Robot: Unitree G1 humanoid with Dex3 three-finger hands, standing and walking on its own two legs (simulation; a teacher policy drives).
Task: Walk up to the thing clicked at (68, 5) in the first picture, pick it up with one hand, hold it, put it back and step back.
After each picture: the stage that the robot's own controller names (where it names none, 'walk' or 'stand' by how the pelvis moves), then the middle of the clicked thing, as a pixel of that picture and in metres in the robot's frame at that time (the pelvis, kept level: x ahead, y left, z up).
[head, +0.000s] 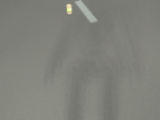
stand; (69, 9) +2.01 +0.21 -0.72
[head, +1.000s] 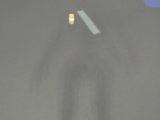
walk; (71, 18) +1.89 +0.15 -0.71
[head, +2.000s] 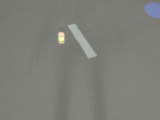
walk; (61, 38) +1.36 +0.20 -0.71
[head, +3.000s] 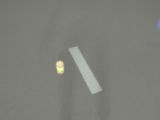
walk; (60, 67) +0.94 +0.20 -0.71
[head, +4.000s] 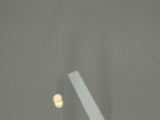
walk; (58, 101) +0.61 +0.22 -0.71
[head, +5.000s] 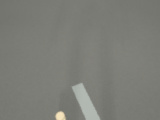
stand; (61, 118) +0.45 +0.20 -0.71
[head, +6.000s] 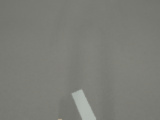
stand; out of the picture +0.42 +0.20 -0.73
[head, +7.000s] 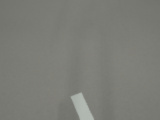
stand; out of the picture +0.39 +0.20 -0.73
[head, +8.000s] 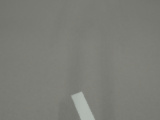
stand; out of the picture +0.39 +0.20 -0.73
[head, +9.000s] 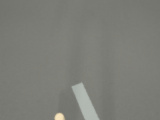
go down; (60, 119) +0.41 +0.19 -0.72
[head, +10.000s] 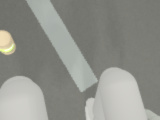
go down; (5, 43) +0.48 +0.26 -0.29
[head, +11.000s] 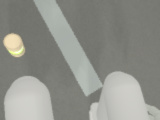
approach; (15, 46) +0.47 +0.26 -0.29
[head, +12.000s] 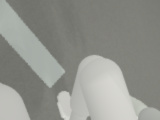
close in; out of the picture +0.45 +0.31 -0.22
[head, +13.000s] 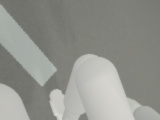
close; out of the picture +0.44 +0.31 -0.23
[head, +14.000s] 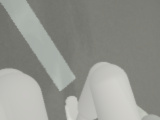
lift; out of the picture +0.39 +0.28 -0.18
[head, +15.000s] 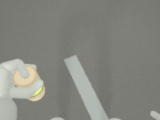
lift; (30, 84) +0.33 +0.18 +0.00
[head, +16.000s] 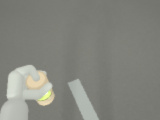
hold; (41, 89) +0.33 +0.16 -0.01
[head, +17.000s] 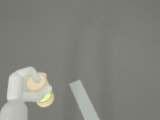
hold; (41, 90) +0.32 +0.17 -0.01
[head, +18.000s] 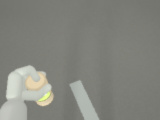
crouch; (40, 89) +0.32 +0.17 -0.01
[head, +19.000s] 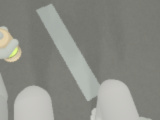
crouch; (5, 46) +0.45 +0.23 -0.10
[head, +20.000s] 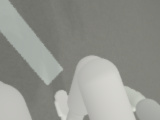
lower; out of the picture +0.41 +0.33 -0.23
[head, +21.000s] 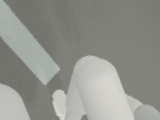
lower; out of the picture +0.42 +0.33 -0.23
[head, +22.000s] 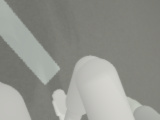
lower; out of the picture +0.42 +0.33 -0.23
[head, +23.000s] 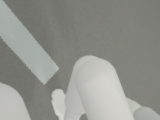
lower; out of the picture +0.42 +0.32 -0.23
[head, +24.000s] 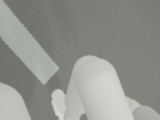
loosen; out of the picture +0.42 +0.32 -0.23
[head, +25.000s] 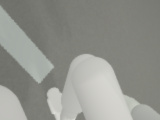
withdraw; out of the picture +0.41 +0.32 -0.23
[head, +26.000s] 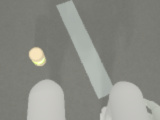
walk; (38, 57) +0.46 +0.24 -0.37
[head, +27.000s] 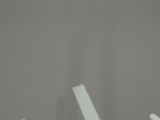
stand; out of the picture +0.39 +0.19 -0.66
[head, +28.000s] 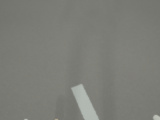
stand; out of the picture +0.40 +0.21 -0.67
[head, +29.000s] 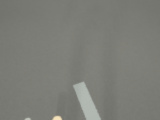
stand; out of the picture +0.40 +0.21 -0.67
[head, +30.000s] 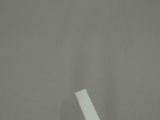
stand; out of the picture +0.41 +0.20 -0.72
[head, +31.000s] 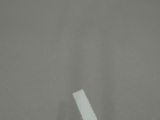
stand; out of the picture +0.38 +0.21 -0.73
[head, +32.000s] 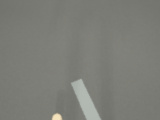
walk; out of the picture +0.39 +0.21 -0.72
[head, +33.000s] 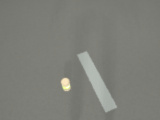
walk; (66, 84) +0.63 +0.19 -0.70
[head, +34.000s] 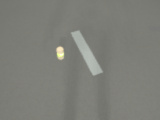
stand; (60, 53) +1.01 +0.21 -0.70
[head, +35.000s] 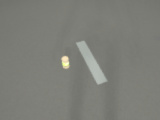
stand; (65, 62) +1.01 +0.21 -0.71
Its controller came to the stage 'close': yes
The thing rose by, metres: 0.70
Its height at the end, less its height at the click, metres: +0.00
